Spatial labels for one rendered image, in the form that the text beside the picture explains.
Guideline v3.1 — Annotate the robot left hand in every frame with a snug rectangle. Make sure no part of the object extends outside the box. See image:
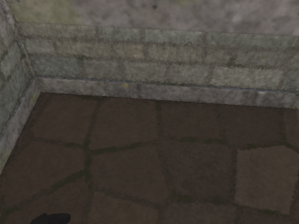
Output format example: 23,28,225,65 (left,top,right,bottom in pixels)
30,213,71,224

